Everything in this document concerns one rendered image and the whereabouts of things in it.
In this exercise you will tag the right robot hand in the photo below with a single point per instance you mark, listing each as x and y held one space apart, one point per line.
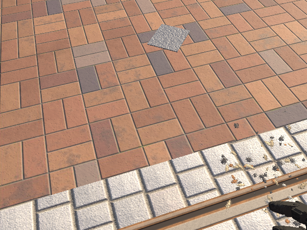
296 210

